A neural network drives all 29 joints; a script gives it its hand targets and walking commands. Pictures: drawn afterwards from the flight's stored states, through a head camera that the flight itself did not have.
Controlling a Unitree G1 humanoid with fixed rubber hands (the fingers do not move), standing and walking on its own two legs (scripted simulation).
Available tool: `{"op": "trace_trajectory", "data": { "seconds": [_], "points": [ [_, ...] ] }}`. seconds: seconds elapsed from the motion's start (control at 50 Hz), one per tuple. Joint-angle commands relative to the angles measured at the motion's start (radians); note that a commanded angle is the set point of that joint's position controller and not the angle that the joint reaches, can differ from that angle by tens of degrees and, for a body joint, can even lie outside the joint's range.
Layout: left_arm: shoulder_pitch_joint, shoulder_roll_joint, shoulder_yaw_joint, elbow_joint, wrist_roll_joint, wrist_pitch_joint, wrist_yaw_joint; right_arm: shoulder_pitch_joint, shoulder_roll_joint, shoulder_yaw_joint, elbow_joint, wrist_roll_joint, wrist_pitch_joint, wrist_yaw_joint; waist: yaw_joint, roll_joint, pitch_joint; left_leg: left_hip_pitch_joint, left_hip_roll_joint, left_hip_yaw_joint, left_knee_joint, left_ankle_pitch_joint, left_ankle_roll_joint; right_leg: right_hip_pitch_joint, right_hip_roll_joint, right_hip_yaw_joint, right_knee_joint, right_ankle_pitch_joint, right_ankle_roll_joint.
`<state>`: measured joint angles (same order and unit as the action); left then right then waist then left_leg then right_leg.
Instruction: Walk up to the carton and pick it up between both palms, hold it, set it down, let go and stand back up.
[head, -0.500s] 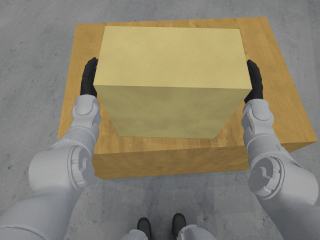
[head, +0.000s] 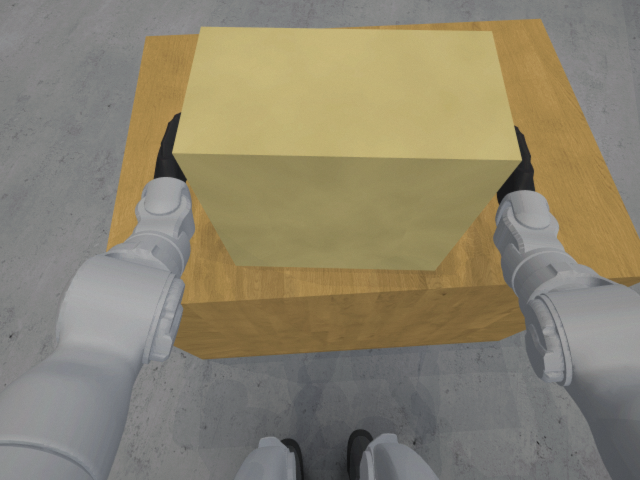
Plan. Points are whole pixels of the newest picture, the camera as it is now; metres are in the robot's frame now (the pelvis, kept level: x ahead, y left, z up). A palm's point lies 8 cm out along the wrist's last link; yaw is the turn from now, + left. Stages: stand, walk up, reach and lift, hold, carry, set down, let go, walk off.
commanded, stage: set down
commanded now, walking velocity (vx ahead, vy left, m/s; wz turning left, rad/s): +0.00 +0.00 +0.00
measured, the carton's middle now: (339, 171) +0.48 -0.01 +0.01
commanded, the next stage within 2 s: none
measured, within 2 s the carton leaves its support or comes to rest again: neither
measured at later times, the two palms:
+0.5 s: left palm (145, 178) +0.46 +0.23 +0.03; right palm (557, 186) +0.44 -0.28 +0.02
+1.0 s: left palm (79, 111) +0.47 +0.25 +0.14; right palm out of the picture +0.45 -0.29 +0.15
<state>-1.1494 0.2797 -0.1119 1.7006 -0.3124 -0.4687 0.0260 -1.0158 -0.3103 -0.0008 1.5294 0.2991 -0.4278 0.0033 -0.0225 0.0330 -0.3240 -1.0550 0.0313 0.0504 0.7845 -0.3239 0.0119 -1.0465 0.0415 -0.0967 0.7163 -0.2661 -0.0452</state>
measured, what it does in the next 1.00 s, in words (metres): stands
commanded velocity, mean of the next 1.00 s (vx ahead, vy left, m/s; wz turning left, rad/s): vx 0.00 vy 0.00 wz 0.00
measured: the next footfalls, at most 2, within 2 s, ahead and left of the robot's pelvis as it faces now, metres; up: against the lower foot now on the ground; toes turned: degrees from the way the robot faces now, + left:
none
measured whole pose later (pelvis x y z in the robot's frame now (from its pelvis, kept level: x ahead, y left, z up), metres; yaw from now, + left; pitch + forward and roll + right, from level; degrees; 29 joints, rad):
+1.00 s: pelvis -0.02 +0.01 +0.01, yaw +0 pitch +27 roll -2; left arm -1.22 0.47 -0.33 1.36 -0.51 -0.04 0.02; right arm -1.13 -0.62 0.16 1.41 0.57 -0.09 0.16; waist -0.01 0.01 -0.28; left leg -0.94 0.03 0.04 0.76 -0.30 0.03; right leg -0.91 0.04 -0.10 0.67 -0.23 -0.05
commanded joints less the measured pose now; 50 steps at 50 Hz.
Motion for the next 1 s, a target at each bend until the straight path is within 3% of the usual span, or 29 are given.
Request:
{"op": "trace_trajectory", "data": {
  "seconds": [0.0,0.1,0.22,0.36,0.5,0.62,0.8,0.98],
  "points": [
    [-0.452,0.226,-0.045,-0.145,-0.057,-0.044,-0.004,-0.467,-0.294,0.075,-0.113,0.107,-0.045,0.015,-0.025,-0.006,-0.807,0.492,-0.020,-0.028,0.077,0.634,-0.096,0.401,0.016,0.027,0.062,0.632,0.117],
    [-0.488,0.283,-0.098,-0.205,-0.123,-0.020,-0.016,-0.482,-0.330,0.161,-0.118,0.215,0.003,0.059,-0.004,-0.012,-0.819,0.403,-0.026,-0.015,0.100,0.516,-0.068,0.366,0.013,0.040,0.092,0.535,0.122],
    [-0.528,0.330,-0.170,-0.253,-0.199,0.018,-0.033,-0.511,-0.372,0.201,-0.173,0.279,0.052,0.096,0.008,-0.021,-0.841,0.299,-0.035,-0.012,0.146,0.400,-0.043,0.318,0.004,0.056,0.136,0.421,0.131],
    [-0.556,0.364,-0.206,-0.359,-0.255,0.089,-0.039,-0.555,-0.454,0.175,-0.313,0.294,0.099,0.103,0.008,-0.056,-0.953,0.239,-0.044,-0.016,0.189,0.356,-0.035,0.349,0.008,0.069,0.174,0.404,0.144],
    [-0.556,0.408,-0.139,-0.527,-0.220,0.215,-0.025,-0.579,-0.532,0.108,-0.417,0.269,0.171,0.081,-0.002,-0.089,-0.987,0.265,-0.053,-0.036,0.174,0.359,-0.029,0.468,0.023,0.097,0.150,0.455,0.143],
    [-0.570,0.427,-0.109,-0.547,-0.184,0.283,-0.007,-0.588,-0.540,0.095,-0.384,0.255,0.225,0.080,-0.001,-0.065,-0.886,0.361,-0.046,-0.051,0.110,0.355,-0.032,0.492,0.029,0.081,0.096,0.439,0.133],
    [-0.583,0.373,-0.159,-0.476,-0.183,0.337,-0.002,-0.572,-0.521,0.149,-0.252,0.281,0.267,0.137,-0.001,0.001,-0.674,0.547,-0.021,-0.075,0.001,0.402,-0.046,0.414,0.022,0.031,-0.013,0.392,0.106],
    [-0.600,0.352,-0.191,-0.538,-0.205,0.394,0.000,-0.587,-0.560,0.122,-0.301,0.268,0.298,0.163,-0.013,0.003,-0.667,0.670,-0.009,-0.081,-0.076,0.463,-0.049,0.432,0.020,0.008,-0.089,0.430,0.094]
  ]
}}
